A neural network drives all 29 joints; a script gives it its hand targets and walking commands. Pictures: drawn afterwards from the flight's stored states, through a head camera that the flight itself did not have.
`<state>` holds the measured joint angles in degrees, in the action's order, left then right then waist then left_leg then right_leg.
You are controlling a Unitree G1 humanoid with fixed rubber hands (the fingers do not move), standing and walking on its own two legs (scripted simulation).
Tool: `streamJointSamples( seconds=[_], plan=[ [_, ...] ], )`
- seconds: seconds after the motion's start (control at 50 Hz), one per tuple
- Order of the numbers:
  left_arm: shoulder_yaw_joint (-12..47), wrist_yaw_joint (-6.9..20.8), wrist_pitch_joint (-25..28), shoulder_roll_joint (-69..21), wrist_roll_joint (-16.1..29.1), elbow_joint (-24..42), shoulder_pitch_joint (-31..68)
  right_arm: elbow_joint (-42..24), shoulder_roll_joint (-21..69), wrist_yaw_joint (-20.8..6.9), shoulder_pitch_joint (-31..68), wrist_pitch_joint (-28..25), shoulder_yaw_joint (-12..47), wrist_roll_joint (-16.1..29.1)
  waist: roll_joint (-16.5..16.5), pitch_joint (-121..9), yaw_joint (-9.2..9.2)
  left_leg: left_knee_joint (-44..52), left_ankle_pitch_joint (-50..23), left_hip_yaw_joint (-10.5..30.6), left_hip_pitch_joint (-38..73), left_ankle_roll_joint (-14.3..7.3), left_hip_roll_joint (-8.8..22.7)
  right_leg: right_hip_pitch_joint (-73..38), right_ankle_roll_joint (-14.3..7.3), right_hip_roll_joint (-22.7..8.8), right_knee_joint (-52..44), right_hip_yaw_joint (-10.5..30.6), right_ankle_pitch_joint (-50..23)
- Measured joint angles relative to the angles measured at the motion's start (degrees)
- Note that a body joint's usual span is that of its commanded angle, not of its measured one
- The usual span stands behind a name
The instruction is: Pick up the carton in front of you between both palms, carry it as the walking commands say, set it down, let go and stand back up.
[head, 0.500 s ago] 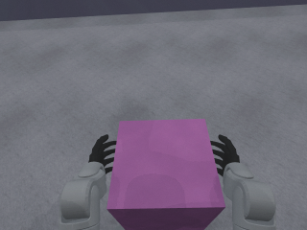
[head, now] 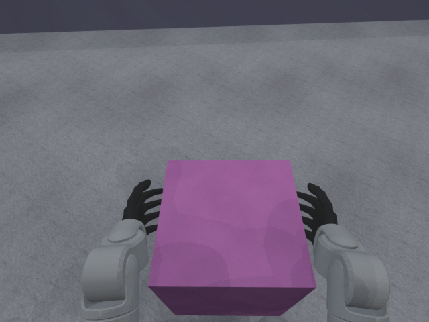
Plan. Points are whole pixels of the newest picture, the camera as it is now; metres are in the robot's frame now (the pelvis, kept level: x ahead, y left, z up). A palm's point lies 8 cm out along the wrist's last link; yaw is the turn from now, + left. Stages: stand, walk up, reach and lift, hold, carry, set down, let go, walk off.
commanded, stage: carry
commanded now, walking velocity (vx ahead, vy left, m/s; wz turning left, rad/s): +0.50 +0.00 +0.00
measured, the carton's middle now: (227, 243) +0.25 -0.01 +0.00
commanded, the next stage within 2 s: none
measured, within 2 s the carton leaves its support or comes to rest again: neither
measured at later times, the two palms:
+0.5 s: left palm (172, 101) +0.57 +0.12 +0.07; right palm (291, 99) +0.61 -0.18 +0.06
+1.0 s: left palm (168, 30) +0.93 +0.17 +0.07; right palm (260, 31) +0.92 -0.13 +0.08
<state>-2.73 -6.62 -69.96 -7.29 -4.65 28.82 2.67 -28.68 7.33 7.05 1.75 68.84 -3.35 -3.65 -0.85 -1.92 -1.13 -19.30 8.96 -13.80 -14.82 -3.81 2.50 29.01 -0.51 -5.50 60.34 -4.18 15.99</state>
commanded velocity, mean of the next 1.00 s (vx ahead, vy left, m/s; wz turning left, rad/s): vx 0.37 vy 0.00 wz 0.00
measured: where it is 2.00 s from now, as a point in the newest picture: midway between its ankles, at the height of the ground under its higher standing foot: (213, 204)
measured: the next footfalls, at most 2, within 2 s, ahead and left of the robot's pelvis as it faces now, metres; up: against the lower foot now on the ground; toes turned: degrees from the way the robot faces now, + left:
right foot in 0.30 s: +0.41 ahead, -0.13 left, +0.00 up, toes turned -9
left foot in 0.78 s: +0.74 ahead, +0.10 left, +0.00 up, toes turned +12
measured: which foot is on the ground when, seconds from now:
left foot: down 0.00-0.32, up 0.34-0.76, down 0.78-1.00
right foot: up 0.00-0.28, down 0.30-0.82, up 0.84-1.00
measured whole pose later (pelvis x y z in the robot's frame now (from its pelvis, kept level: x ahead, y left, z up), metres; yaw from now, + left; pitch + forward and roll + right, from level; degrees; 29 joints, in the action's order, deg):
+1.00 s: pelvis +0.67 +0.02 +0.00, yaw +0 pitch +4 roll -1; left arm -2.7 -6.5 -69.6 -7.3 -4.7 30.2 3.6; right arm -30.1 7.3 6.9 2.4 68.2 -3.7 -3.5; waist -1.2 0.4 -0.6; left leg -18.6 7.4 -13.6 -15.8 -3.7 3.1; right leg 26.2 1.0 -3.6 50.3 -4.7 20.6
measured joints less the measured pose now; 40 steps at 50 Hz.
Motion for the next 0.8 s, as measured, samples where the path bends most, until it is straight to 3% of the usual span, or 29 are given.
streamJointSamples(
  seconds=[0.14,0.26,0.3,0.34,0.38,0.42,0.48,0.56,0.7,0.78,0.8],
  plan=[
    [0.87,-0.06,0.53,-0.02,-0.08,3.51,-1.2,-3.2,0.0,-0.12,-0.9,-0.54,0.37,0.48,0.24,-2.15,0.5,7.52,4.13,1.11,11.71,2.1,-0.46,6.0,1.5,-1.23,-20.37,-2.62,-9.54],
    [0.4,-0.15,-0.92,-0.01,0.18,3.87,-1.49,-3.19,-0.02,-0.22,-0.58,1.17,0.87,-0.09,0.8,-3.3,0.85,7.29,12.53,1.87,21.62,5.69,0.2,1.98,-0.26,0.82,-31.71,-6.82,-13.78],
    [0.48,-0.15,-0.95,-0.01,0.34,2.49,-0.91,-2.8,-0.06,-0.24,-0.36,1.69,0.42,-0.39,1.96,-3.08,1.01,-0.55,18.24,2.09,21.86,6.72,2.21,-1.42,-1.75,2.44,-33.26,-8.54,-13.0],
    [0.67,-0.14,-0.17,-0.02,0.21,-1.08,0.29,-0.72,-0.1,-0.26,0.35,1.75,-0.8,-0.53,3.44,-2.22,1.68,-20.14,17.59,5.08,14.19,5.96,4.51,-1.57,-4.05,3.0,-28.63,-9.64,-9.32],
    [0.53,-0.12,0.21,-0.04,0.22,-3.28,0.7,0.86,-0.08,-0.27,0.62,1.77,-1.27,-0.77,2.92,-0.77,1.96,-39.2,16.45,9.57,3.89,4.6,2.75,-3.89,-4.17,2.68,-29.79,-9.71,-7.28],
    [0.36,-0.06,0.92,-0.07,0.31,-3.69,-0.19,1.57,-0.08,-0.31,0.29,1.31,-0.82,-0.98,2.46,0.31,2.18,-46.67,13.08,10.51,-4.15,3.28,2.12,-7.3,-3.76,2.76,-33.61,-9.58,-7.2],
    [0.05,0.13,2.45,-0.08,0.48,-2.85,-2.02,1.76,-0.03,-0.4,-0.56,-0.17,0.39,-1.27,1.83,0.82,2.56,-43.63,8.0,9.88,-12.07,3.0,2.73,-12.57,-3.52,3.01,-39.44,-8.96,-7.16],
    [0.05,0.39,4.13,-0.18,0.76,-0.92,-4.02,0.4,0.06,-0.49,-2.23,-2.01,1.71,-1.51,1.4,-0.38,2.48,-32.55,3.07,8.75,-17.87,4.18,3.8,-19.32,-2.62,3.27,-45.3,-8.08,-5.82],
    [1.14,0.42,3.26,-0.2,0.98,3.33,-4.5,-4.82,0.15,-0.3,-3.7,-1.24,1.88,-1.08,1.6,-2.79,1.37,-13.45,-5.89,5.13,-18.43,4.24,3.47,-31.24,0.45,3.59,-49.7,-7.47,0.85],
    [1.06,0.24,1.12,-0.1,0.62,4.79,-3.21,-5.54,0.01,-0.11,-2.09,0.48,1.37,-0.4,0.71,-3.08,1.36,-6.76,-6.07,1.09,-12.84,2.92,1.37,-36.03,2.96,2.2,-44.16,-6.73,8.93],
    [0.39,0.18,0.61,0.0,0.64,4.45,-2.41,-4.41,0.0,-0.08,-1.31,0.37,1.47,-0.33,-0.88,-2.86,0.9,-8.12,-5.19,0.08,-12.19,1.05,0.26,-34.7,3.2,0.24,-37.91,-6.78,11.91]
  ],
)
